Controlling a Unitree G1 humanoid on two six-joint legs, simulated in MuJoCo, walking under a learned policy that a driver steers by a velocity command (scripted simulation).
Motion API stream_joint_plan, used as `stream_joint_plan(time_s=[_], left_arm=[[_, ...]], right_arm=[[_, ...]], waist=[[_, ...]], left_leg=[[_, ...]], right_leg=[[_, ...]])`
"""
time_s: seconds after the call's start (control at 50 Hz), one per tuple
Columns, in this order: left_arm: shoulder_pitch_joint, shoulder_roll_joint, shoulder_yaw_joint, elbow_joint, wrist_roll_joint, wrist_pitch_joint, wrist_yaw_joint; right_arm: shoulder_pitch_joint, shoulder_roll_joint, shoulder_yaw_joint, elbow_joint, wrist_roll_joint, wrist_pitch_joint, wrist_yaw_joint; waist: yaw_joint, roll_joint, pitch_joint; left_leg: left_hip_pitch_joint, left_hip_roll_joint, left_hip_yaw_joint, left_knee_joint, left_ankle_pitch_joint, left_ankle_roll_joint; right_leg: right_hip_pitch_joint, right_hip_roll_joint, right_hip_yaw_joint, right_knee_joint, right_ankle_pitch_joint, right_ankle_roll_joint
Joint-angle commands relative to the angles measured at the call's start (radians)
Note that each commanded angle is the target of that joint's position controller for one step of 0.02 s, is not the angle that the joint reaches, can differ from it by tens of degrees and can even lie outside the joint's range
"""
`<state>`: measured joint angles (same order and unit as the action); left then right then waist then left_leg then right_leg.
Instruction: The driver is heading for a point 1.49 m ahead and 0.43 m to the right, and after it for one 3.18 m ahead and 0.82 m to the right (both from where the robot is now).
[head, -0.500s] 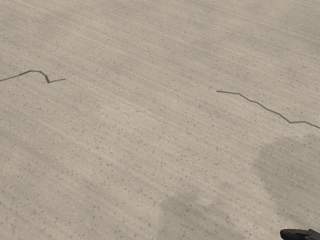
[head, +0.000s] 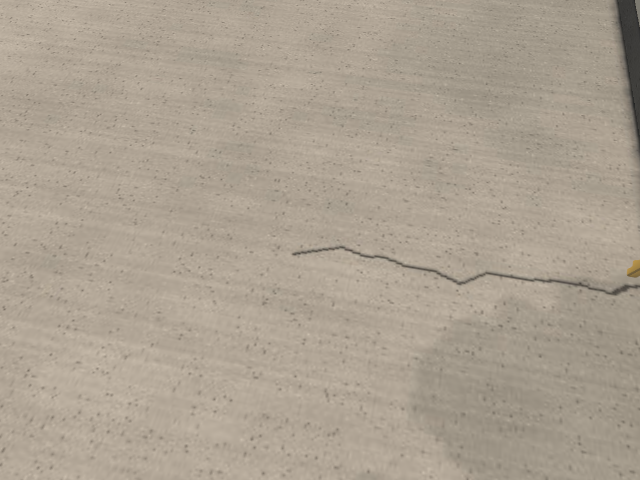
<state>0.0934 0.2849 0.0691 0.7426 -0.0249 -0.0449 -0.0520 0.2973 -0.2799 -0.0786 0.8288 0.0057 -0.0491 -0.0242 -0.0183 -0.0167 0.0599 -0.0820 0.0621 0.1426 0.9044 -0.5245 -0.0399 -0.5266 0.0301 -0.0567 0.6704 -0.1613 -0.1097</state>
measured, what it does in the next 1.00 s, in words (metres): walks ahead, turning right: left foot, then right foot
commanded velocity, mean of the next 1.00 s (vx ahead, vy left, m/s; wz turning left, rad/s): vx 0.50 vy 0.00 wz -0.54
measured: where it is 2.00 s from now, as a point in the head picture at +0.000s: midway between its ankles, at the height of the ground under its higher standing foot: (488, 246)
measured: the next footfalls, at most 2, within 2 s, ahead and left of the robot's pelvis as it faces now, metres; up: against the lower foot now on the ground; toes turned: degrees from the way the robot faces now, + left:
left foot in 0.44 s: +0.45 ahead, +0.09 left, +0.00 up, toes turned -20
right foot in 0.94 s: +0.58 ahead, -0.27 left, +0.00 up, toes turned -34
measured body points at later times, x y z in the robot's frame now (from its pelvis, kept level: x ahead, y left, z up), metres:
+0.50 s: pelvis +0.30 +0.02 +0.01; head +0.32 +0.01 +0.46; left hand +0.44 +0.28 -0.10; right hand +0.42 -0.28 -0.06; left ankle +0.41 +0.10 -0.71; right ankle +0.12 -0.06 -0.65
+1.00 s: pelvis +0.52 -0.13 +0.01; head +0.55 -0.16 +0.45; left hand +0.84 -0.05 -0.06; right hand +0.38 -0.38 -0.12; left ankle +0.44 +0.10 -0.65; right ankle +0.55 -0.25 -0.71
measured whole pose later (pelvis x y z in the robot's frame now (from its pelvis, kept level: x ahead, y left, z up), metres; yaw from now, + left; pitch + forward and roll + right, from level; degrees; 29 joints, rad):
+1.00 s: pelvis +0.52 -0.13 +0.01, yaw -34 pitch +2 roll +1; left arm 0.07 0.28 0.05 0.59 -0.01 -0.03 -0.04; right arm 0.33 -0.31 -0.06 0.87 0.02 -0.07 0.00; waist -0.06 0.00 0.06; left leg -0.13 0.09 0.09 0.91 -0.48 -0.02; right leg -0.50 0.02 -0.03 0.63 -0.16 -0.07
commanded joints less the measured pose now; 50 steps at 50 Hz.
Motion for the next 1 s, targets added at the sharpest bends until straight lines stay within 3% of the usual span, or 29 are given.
stream_joint_plan(time_s=[0.02, 0.04, 0.06, 0.08, 0.12, 0.16, 0.24, 0.32, 0.38, 0.4, 0.42, 0.44, 0.46, 0.48, 0.5, 0.52, 0.54, 0.56, 0.6, 0.64, 0.72, 0.78, 0.86, 0.9, 0.92, 0.94, 0.96, 0.98, 1.0], left_arm=[[0.303, 0.206, 0.062, -0.009, 0.011, -0.020, 0.014], [0.242, 0.171, 0.052, -0.018, 0.002, -0.027, 0.015], [0.171, 0.136, 0.042, -0.032, 0.003, -0.029, 0.017], [0.132, 0.108, 0.031, -0.053, 0.015, -0.029, 0.022], [0.121, 0.120, 0.033, -0.067, 0.016, -0.031, 0.030], [0.142, 0.149, 0.040, -0.064, 0.012, -0.031, 0.043], [0.190, 0.166, 0.047, -0.055, 0.002, -0.016, 0.063], [0.256, 0.161, 0.047, -0.039, -0.005, -0.001, 0.067], [0.251, 0.158, 0.049, -0.044, 0.000, 0.007, 0.071], [0.232, 0.147, 0.046, -0.052, 0.001, 0.009, 0.071], [0.222, 0.113, 0.034, -0.063, 0.006, 0.006, 0.068], [0.228, 0.055, 0.012, -0.086, 0.023, 0.002, 0.065], [0.379, 0.004, -0.005, -0.116, -0.009, -0.008, 0.064], [0.367, 0.116, 0.012, -0.086, -0.022, -0.008, 0.068], [0.250, 0.171, 0.027, -0.098, -0.013, -0.002, 0.067], [0.194, 0.161, 0.028, -0.112, 0.000, 0.003, 0.068], [0.160, 0.149, 0.031, -0.126, 0.010, 0.003, 0.064], [0.164, 0.130, 0.032, -0.132, 0.004, 0.006, 0.057], [0.174, 0.088, 0.024, -0.139, -0.006, 0.016, 0.050], [0.141, 0.068, 0.017, -0.159, 0.000, 0.024, 0.049], [0.074, 0.056, 0.009, -0.173, 0.002, 0.019, 0.034], [-0.026, 0.038, -0.001, -0.197, 0.003, 0.009, 0.016], [-0.100, 0.038, -0.003, -0.236, 0.001, 0.004, -0.001], [-0.045, 0.077, 0.016, -0.234, 0.011, 0.005, -0.001], [0.073, 0.113, 0.038, -0.203, 0.015, 0.007, 0.003], [0.230, 0.166, 0.067, -0.156, 0.013, 0.012, 0.016], [0.369, 0.264, 0.090, -0.131, 0.018, 0.021, 0.038], [0.336, 0.293, 0.080, -0.144, 0.012, 0.012, 0.034], [0.320, 0.203, 0.054, -0.145, 0.016, 0.002, 0.025]], right_arm=[[-0.101, -0.127, -0.007, -0.162, 0.046, -0.092, 0.024], [-0.122, -0.123, -0.003, -0.164, 0.035, -0.104, 0.020], [-0.128, -0.129, -0.009, -0.153, 0.006, -0.106, 0.012], [-0.112, -0.140, -0.018, -0.148, -0.007, -0.095, 0.011], [-0.089, -0.124, -0.019, -0.153, -0.015, -0.071, 0.012], [-0.122, -0.094, -0.009, -0.167, -0.021, -0.055, 0.010], [-0.272, -0.053, 0.012, -0.205, -0.018, -0.056, 0.020], [-0.357, -0.081, 0.006, -0.233, 0.002, -0.070, 0.038], [-0.317, -0.120, -0.011, -0.229, 0.006, -0.086, 0.046], [-0.251, -0.130, -0.019, -0.211, 0.005, -0.092, 0.044], [-0.151, -0.160, -0.034, -0.192, -0.007, -0.098, 0.038], [0.001, -0.216, -0.049, -0.181, -0.022, -0.098, 0.029], [0.075, -0.291, -0.065, -0.142, -0.032, -0.085, 0.034], [0.055, -0.193, -0.047, -0.155, -0.006, -0.079, 0.038], [0.013, -0.130, -0.029, -0.165, -0.003, -0.071, 0.032], [-0.033, -0.115, -0.019, -0.168, -0.013, -0.063, 0.030], [-0.061, -0.096, -0.012, -0.159, -0.017, -0.059, 0.029], [-0.073, -0.083, -0.006, -0.153, -0.022, -0.060, 0.026], [-0.072, -0.083, -0.008, -0.137, -0.014, -0.066, 0.026], [-0.065, -0.112, -0.018, -0.117, -0.011, -0.071, 0.025], [-0.065, -0.148, -0.027, -0.091, -0.012, -0.062, 0.021], [-0.034, -0.169, -0.030, -0.067, -0.004, -0.051, 0.016], [0.033, -0.200, -0.035, -0.023, 0.019, -0.032, 0.025], [0.025, -0.233, -0.042, -0.015, 0.030, -0.023, 0.023], [0.014, -0.238, -0.040, -0.010, 0.032, -0.017, 0.019], [0.023, -0.210, -0.026, -0.009, 0.025, -0.017, 0.015], [0.047, -0.128, 0.004, -0.046, -0.012, -0.027, 0.016], [0.113, -0.074, 0.030, -0.056, -0.005, -0.052, 0.028], [0.019, -0.174, 0.003, -0.063, 0.032, -0.069, 0.039]], waist=[[0.152, -0.092, -0.311], [0.111, -0.017, -0.213], [0.067, 0.015, -0.151], [0.032, 0.006, -0.132], [0.003, -0.005, -0.118], [0.004, -0.002, -0.091], [0.063, -0.051, -0.067], [0.099, -0.074, -0.067], [0.064, -0.109, -0.073], [0.024, -0.118, -0.091], [-0.027, -0.105, -0.160], [-0.085, 0.008, -0.302], [-0.012, 0.359, -0.403], [-0.039, 0.257, -0.335], [-0.071, 0.156, -0.208], [-0.056, 0.090, -0.139], [-0.040, 0.087, -0.085], [-0.017, 0.110, -0.067], [-0.003, 0.132, -0.060], [-0.001, 0.109, -0.045], [-0.015, 0.084, -0.039], [-0.055, 0.076, -0.012], [-0.062, 0.077, 0.018], [-0.004, 0.111, -0.027], [0.073, 0.108, -0.096], [0.149, 0.090, -0.181], [0.170, -0.083, -0.309], [0.094, -0.240, -0.466], [0.144, -0.113, -0.415]], left_leg=[[-0.745, -0.057, -0.255, 0.512, 0.006, 0.039], [-0.724, -0.009, -0.247, 0.420, 0.096, 0.057], [-0.659, 0.023, -0.241, 0.330, 0.143, 0.053], [-0.582, 0.042, -0.246, 0.286, 0.175, 0.049], [-0.530, 0.048, -0.233, 0.203, 0.195, 0.023], [-0.525, 0.039, -0.205, 0.093, 0.259, -0.007], [-0.453, -0.023, -0.182, -0.230, 0.544, -0.030], [-0.408, -0.064, -0.203, -0.378, 0.588, -0.021], [-0.358, -0.067, -0.220, -0.427, 0.478, 0.020], [-0.272, -0.071, -0.205, -0.463, 0.475, 0.043], [-0.102, -0.033, -0.222, -0.469, 0.477, 0.079], [0.156, 0.141, -0.392, -0.451, 0.416, 0.143], [0.441, 0.360, -0.879, -0.549, 0.210, 0.318], [0.404, 0.367, -0.950, -0.595, -0.029, 0.306], [0.286, 0.315, -0.773, -0.606, -0.011, 0.257], [0.164, 0.270, -0.639, -0.619, 0.121, 0.228], [0.075, 0.232, -0.547, -0.640, 0.231, 0.221], [0.015, 0.203, -0.467, -0.664, 0.301, 0.208], [-0.027, 0.187, -0.373, -0.706, 0.373, 0.217], [-0.034, 0.202, -0.309, -0.737, 0.449, 0.236], [0.003, 0.189, -0.161, -0.748, 0.570, 0.223], [0.025, 0.176, -0.069, -0.742, 0.593, 0.195], [0.109, 0.219, -0.046, -0.708, 0.698, 0.188], [0.151, 0.228, -0.018, -0.587, 1.020, 0.173], [0.133, 0.206, 0.016, -0.438, 1.147, 0.152], [0.007, 0.168, 0.047, -0.236, 1.099, 0.120], [-0.323, 0.092, 0.064, 0.124, 0.630, 0.067], [-0.564, -0.070, -0.100, 0.417, -0.058, 0.032], [-0.658, -0.018, -0.223, 0.474, -0.027, 0.041]], right_leg=[[0.868, -0.339, 0.776, -0.379, -0.142, -0.277], [0.721, -0.293, 0.645, -0.374, -0.058, -0.238], [0.574, -0.255, 0.550, -0.378, 0.052, -0.211], [0.477, -0.227, 0.488, -0.398, 0.149, -0.203], [0.387, -0.208, 0.438, -0.429, 0.248, -0.209], [0.313, -0.181, 0.370, -0.443, 0.307, -0.199], [0.248, -0.098, 0.288, -0.423, 0.211, -0.125], [0.314, -0.130, 0.380, -0.360, 0.094, -0.102], [0.391, -0.164, 0.473, -0.269, 0.088, -0.080], [0.385, -0.147, 0.475, -0.220, 0.119, -0.062], [0.346, -0.099, 0.440, -0.096, 0.161, -0.030], [0.222, -0.033, 0.351, 0.182, 0.012, 0.009], [-0.136, 0.092, 0.233, 0.496, -0.445, 0.072], [-0.264, 0.001, 0.252, 0.624, -0.411, 0.087], [-0.290, -0.033, 0.231, 0.652, -0.313, 0.093], [-0.259, -0.065, 0.200, 0.634, -0.243, 0.099], [-0.240, -0.091, 0.199, 0.588, -0.197, 0.101], [-0.197, -0.115, 0.194, 0.558, -0.170, 0.100], [-0.174, -0.133, 0.168, 0.511, -0.154, 0.105], [-0.205, -0.145, 0.160, 0.447, -0.115, 0.118], [-0.207, -0.148, 0.134, 0.258, 0.073, 0.127], [-0.158, -0.129, 0.076, 0.095, 0.179, 0.111], [-0.103, -0.087, 0.037, -0.033, 0.078, 0.061], [0.019, -0.030, -0.005, -0.075, -0.017, 0.018], [0.190, 0.008, -0.028, -0.132, 0.015, -0.010], [0.452, 0.020, -0.009, -0.152, 0.081, -0.038], [0.804, -0.206, 0.327, -0.126, 0.100, -0.125], [0.946, -0.416, 0.827, -0.293, -0.007, -0.287], [0.897, -0.394, 0.752, -0.335, -0.051, -0.247]])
